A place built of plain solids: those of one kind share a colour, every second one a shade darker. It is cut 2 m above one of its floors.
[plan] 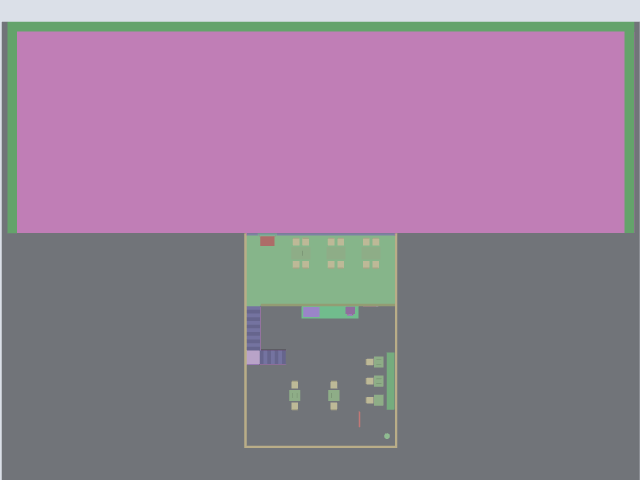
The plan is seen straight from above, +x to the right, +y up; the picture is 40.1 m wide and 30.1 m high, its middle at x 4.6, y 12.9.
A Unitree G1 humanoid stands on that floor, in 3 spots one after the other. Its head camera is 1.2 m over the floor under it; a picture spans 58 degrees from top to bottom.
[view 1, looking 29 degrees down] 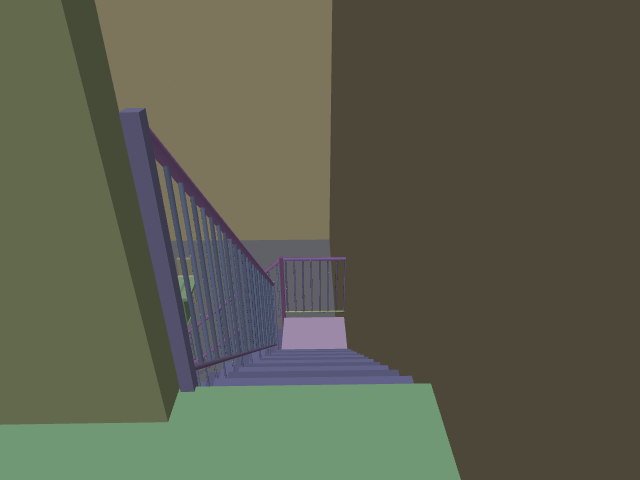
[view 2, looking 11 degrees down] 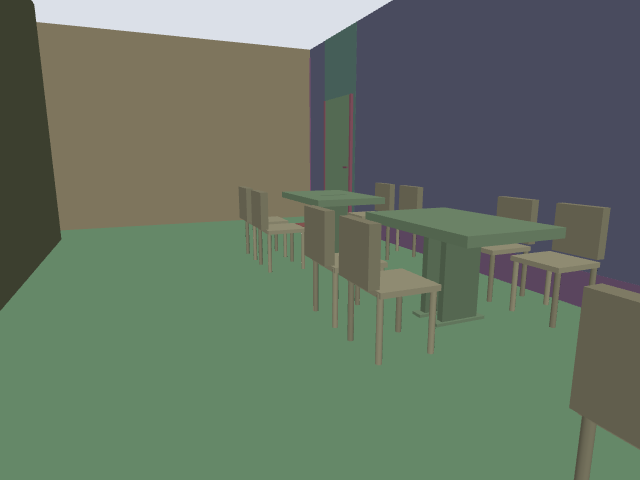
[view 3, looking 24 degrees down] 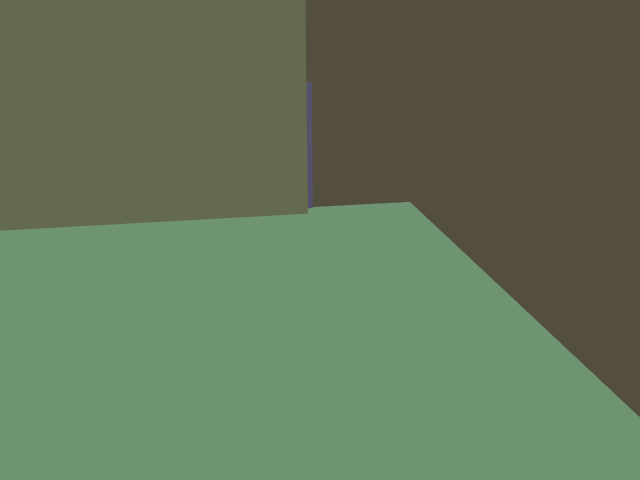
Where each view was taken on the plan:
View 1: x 0.41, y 9.85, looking -91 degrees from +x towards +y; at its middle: ground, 11.24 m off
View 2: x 8.10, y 9.95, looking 157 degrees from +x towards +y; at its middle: side_chair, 2.98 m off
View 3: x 1.30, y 12.08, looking -99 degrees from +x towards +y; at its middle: upper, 2.95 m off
